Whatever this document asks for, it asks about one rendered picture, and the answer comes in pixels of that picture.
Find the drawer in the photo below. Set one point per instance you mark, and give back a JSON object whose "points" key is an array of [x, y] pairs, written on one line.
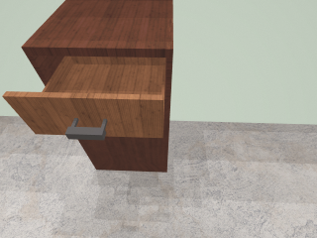
{"points": [[127, 91]]}

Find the handle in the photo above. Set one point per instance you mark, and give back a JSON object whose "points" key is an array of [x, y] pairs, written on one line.
{"points": [[86, 133]]}

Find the cabinet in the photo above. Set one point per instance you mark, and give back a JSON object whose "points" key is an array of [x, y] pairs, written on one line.
{"points": [[112, 29]]}

